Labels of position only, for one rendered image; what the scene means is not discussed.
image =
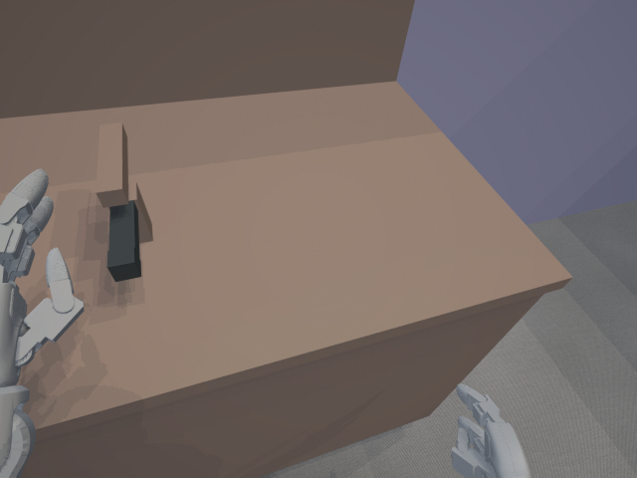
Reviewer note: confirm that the left robot forearm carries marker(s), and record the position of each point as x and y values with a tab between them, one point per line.
17	431

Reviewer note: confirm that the robot right hand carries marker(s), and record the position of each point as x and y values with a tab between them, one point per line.
497	451

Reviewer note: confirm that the robot left hand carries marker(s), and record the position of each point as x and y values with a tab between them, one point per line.
24	214

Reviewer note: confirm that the counter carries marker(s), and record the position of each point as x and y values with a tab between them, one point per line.
319	262

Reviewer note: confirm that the tap lever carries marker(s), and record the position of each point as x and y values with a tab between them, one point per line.
123	259

